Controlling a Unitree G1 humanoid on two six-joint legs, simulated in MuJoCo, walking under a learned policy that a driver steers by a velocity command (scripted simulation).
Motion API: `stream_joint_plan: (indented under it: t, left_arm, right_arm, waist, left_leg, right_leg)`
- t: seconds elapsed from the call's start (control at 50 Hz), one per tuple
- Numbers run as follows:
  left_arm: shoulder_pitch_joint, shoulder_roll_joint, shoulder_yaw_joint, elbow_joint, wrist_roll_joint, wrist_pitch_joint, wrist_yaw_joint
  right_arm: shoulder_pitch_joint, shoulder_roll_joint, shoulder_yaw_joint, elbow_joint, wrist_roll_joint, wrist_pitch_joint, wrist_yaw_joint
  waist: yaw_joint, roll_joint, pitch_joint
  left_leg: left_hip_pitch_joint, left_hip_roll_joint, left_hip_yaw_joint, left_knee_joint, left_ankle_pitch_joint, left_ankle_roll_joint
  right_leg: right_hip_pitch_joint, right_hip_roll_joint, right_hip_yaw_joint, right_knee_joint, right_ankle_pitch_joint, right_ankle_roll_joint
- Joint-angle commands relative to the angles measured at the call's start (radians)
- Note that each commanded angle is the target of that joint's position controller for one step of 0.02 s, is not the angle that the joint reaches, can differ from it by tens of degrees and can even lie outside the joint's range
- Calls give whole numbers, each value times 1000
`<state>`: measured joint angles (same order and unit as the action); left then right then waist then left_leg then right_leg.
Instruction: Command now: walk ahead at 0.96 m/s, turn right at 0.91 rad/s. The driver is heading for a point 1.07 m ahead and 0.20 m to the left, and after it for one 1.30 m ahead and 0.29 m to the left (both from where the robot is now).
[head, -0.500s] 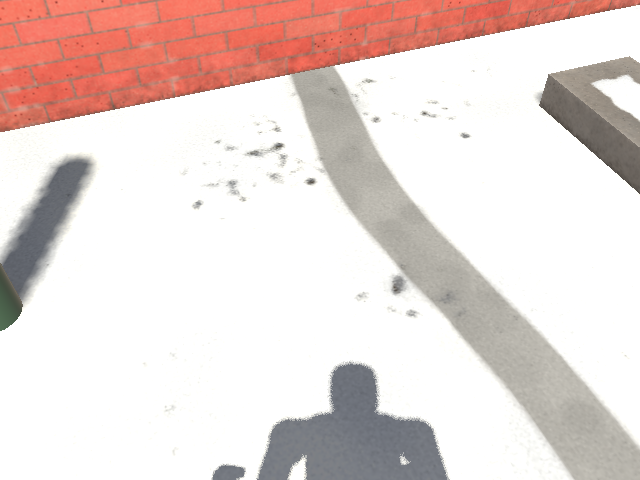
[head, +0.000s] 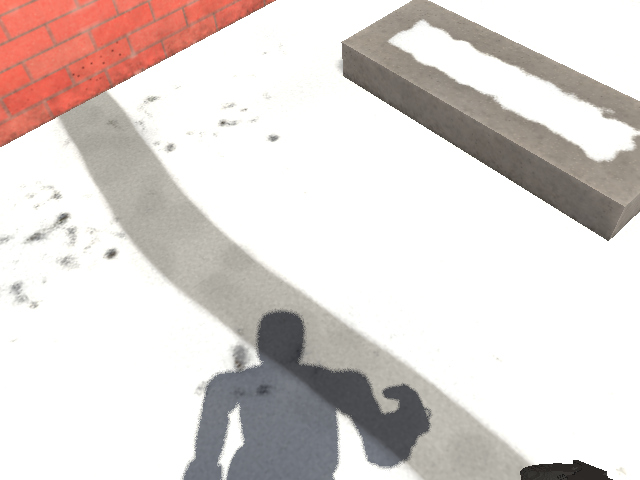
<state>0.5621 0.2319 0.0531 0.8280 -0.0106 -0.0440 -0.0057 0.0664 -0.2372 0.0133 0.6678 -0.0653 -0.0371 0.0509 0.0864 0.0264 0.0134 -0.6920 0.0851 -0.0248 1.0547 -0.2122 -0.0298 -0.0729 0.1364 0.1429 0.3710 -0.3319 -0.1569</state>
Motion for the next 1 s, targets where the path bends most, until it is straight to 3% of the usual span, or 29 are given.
stream_joint_plan:
  t: [0.02,0.08,0.12,0.14,0.16,0.2,0.22,0.24,0.26,0.3,0.34,0.38,0.46,0.5,0.54,0.58,0.6,0.62,0.64,0.66,0.68,0.7,0.72,0.76,0.8,0.9,0.94,0.98,1.0]
  left_arm:
    - [20,193,52,-29,-3,-13,9]
    - [0,161,39,-2,-1,-31,5]
    - [-38,193,40,8,-6,-58,5]
    - [-56,237,49,8,4,-66,8]
    - [-90,271,58,6,30,-66,13]
    - [-214,268,62,1,75,-44,22]
    - [-246,151,32,-33,70,-44,16]
    - [-87,60,4,-71,17,-67,-15]
    - [-151,131,-7,-63,51,-75,-9]
    - [-364,166,-12,-109,73,-84,-17]
    - [-430,130,-32,-169,96,-65,-18]
    - [-466,116,-53,-206,102,-50,-16]
    - [-705,73,-90,-307,61,-55,-44]
    - [-713,73,-87,-308,51,-55,-43]
    - [-706,97,-75,-305,54,-57,-31]
    - [-556,148,-45,-261,57,-64,-7]
    - [-385,188,-23,-221,58,-71,9]
    - [-166,282,15,-196,75,-72,35]
    - [-115,331,28,-179,110,-66,37]
    - [-161,312,44,-160,78,-54,34]
    - [-248,197,21,-167,69,-55,28]
    - [-279,143,9,-149,66,-59,21]
    - [-272,122,4,-126,70,-62,21]
    - [-219,81,-6,-63,51,-75,15]
    - [-205,57,-11,-29,32,-87,5]
    - [-249,133,1,-2,34,-103,12]
    - [-189,185,8,8,35,-100,19]
    - [-178,258,24,-6,33,-77,36]
    - [-203,286,30,-20,30,-62,43]
  right_arm:
    - [-214,-69,-15,-112,15,-11,-2]
    - [-253,-51,-4,-128,35,-19,-5]
    - [-183,-90,-19,-101,34,-25,-16]
    - [-92,-128,-35,-74,33,-25,-24]
    - [64,-178,-57,-28,45,-23,-35]
    - [504,-243,-96,108,65,-12,-69]
    - [622,-293,-115,138,46,-8,-78]
    - [506,-283,-114,149,25,-8,-55]
    - [337,-186,-105,108,33,-10,-35]
    - [332,-102,-90,140,39,-24,-26]
    - [374,-103,-77,196,44,-40,-38]
    - [394,-143,-83,210,54,-56,-44]
    - [392,-175,-105,186,58,-65,-38]
    - [427,-195,-113,194,77,-66,-27]
    - [468,-205,-118,208,83,-57,-30]
    - [489,-236,-126,222,75,-53,-36]
    - [449,-255,-133,211,72,-56,-32]
    - [402,-204,-123,175,73,-69,-33]
    - [477,-42,-83,135,109,-65,-46]
    - [423,-113,-84,108,89,-48,-52]
    - [313,-143,-93,110,66,-34,-49]
    - [260,-131,-94,104,55,-26,-35]
    - [231,-111,-93,98,46,-16,-21]
    - [195,-52,-81,61,32,13,0]
    - [114,-30,-69,1,27,33,15]
    - [-71,-61,-38,-106,32,32,58]
    - [-83,-85,-37,-100,31,30,60]
    - [50,-135,-50,-52,25,25,50]
    - [214,-169,-66,-3,15,19,40]
  waist:
    - [0,-62,66]
    - [24,-118,76]
    - [-4,-123,33]
    - [-53,-141,-21]
    - [-137,-160,-92]
    - [-377,-114,-200]
    - [-383,90,-236]
    - [-176,464,-251]
    - [-148,202,-129]
    - [-145,-82,-18]
    - [-89,-42,49]
    - [-65,-3,82]
    - [-127,-1,131]
    - [-152,1,88]
    - [-165,1,45]
    - [-95,1,-81]
    - [-2,13,-164]
    - [100,-56,-297]
    - [36,-269,-437]
    - [19,-291,-393]
    - [15,-171,-214]
    - [1,-102,-114]
    - [-18,-95,-65]
    - [-58,-137,-9]
    - [-80,-130,11]
    - [-115,-70,106]
    - [-122,-62,96]
    - [-205,-102,6]
    - [-288,-98,-72]
  left_leg:
    - [-94,-70,74,-200,90,-23]
    - [85,-93,128,-445,298,23]
    - [268,-131,148,-521,369,81]
    - [342,-159,143,-513,315,99]
    - [445,-185,141,-481,226,115]
    - [780,-160,139,-495,54,146]
    - [946,-2,-164,-453,-324,243]
    - [1048,199,-919,-746,-441,409]
    - [920,180,-940,-811,-502,418]
    - [664,113,-710,-819,-358,369]
    - [514,35,-571,-834,-182,335]
    - [449,13,-514,-866,-94,346]
    - [230,-39,-394,-996,35,287]
    - [278,-30,-377,-974,222,251]
    - [427,-26,-361,-865,399,221]
    - [501,-52,-322,-583,680,176]
    - [393,-84,-307,-355,628,154]
    - [250,-129,-242,-57,360,148]
    - [3,-185,-136,258,-313,132]
    - [-109,-117,-82,356,-203,145]
    - [-145,-60,-62,324,-109,149]
    - [-127,-35,-54,277,-69,144]
    - [-103,-15,-53,253,-67,138]
    - [-103,16,-43,229,-73,134]
    - [-158,31,-21,205,-42,135]
    - [36,-17,134,-179,224,163]
    - [172,-102,223,-267,236,188]
    - [345,-179,244,-304,175,210]
    - [537,-207,212,-337,168,233]
  right_leg:
    - [36,-159,200,-149,526,-108]
    - [-2,-178,161,-240,686,-68]
    - [47,-198,115,-229,963,-16]
    - [123,-223,103,-150,1152,1]
    - [174,-244,85,-8,1317,9]
    - [59,-208,-7,524,1334,14]
    - [-226,-74,-46,1043,719,50]
    - [-579,109,3,1227,-97,95]
    - [-654,-16,18,1184,1,55]
    - [-586,-94,13,1036,67,62]
    - [-560,-134,2,910,43,106]
    - [-582,-178,-20,774,5,141]
    - [-346,-174,-131,342,295,185]
    - [-232,-149,-151,263,451,179]
    - [-214,-128,-157,181,417,167]
    - [-18,-78,-171,135,268,144]
    - [199,-138,-120,157,220,125]
    - [416,-350,82,146,-105,89]
    - [609,-660,550,26,-293,1]
    - [507,-638,709,-74,-417,-44]
    - [354,-564,510,-90,-349,-14]
    - [233,-514,347,-95,-152,4]
    - [155,-474,227,-108,0,24]
    - [80,-438,68,-124,190,56]
    - [75,-428,-52,-148,361,73]
    - [-68,-332,-356,-275,588,127]
    - [-23,-327,-410,-195,1026,145]
    - [40,-352,-407,54,1364,161]
    - [-6,-374,-386,293,1408,158]
